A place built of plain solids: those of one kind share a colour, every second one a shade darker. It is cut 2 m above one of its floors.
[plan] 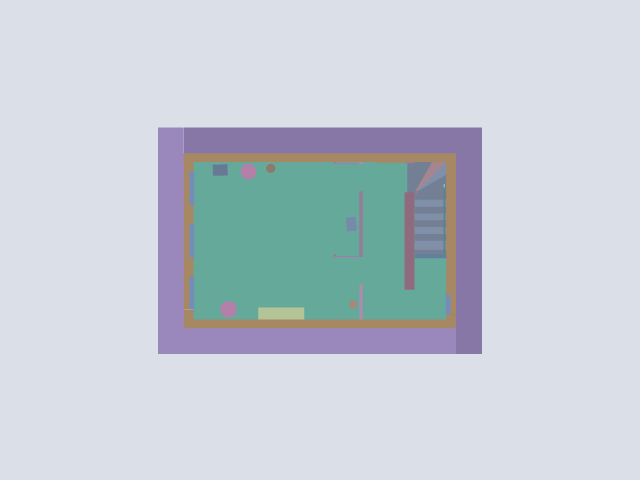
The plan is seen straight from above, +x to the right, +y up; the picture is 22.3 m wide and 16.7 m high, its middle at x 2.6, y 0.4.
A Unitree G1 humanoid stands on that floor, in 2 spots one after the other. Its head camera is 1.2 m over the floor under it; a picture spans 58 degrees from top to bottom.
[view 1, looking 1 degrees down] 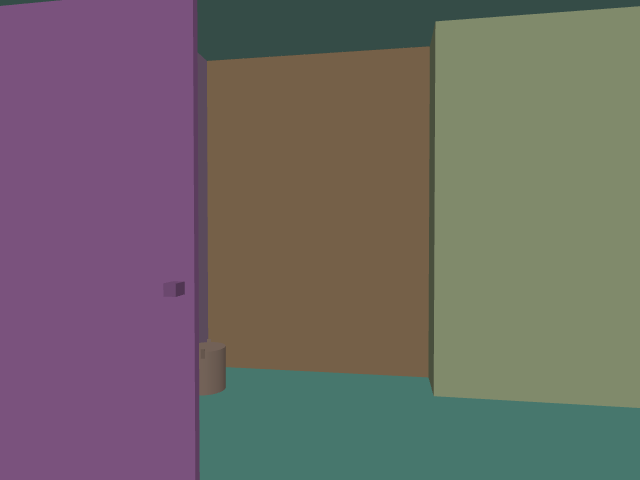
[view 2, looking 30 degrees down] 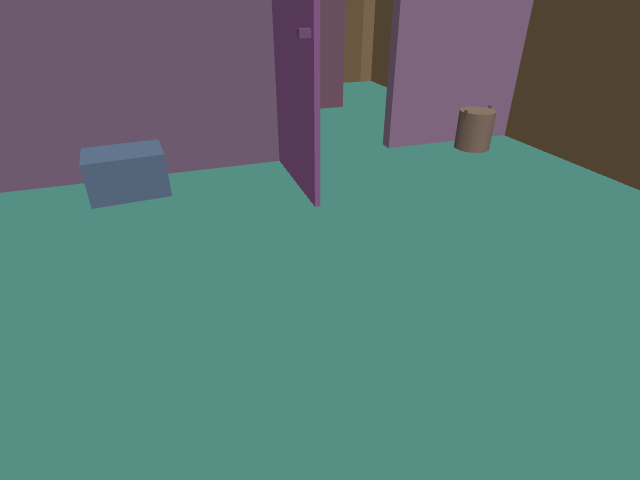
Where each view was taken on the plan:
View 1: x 2.38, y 1.29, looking -81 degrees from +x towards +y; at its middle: wall_basement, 3.71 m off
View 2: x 0.69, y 0.62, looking -19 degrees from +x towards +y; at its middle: floor_basement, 2.40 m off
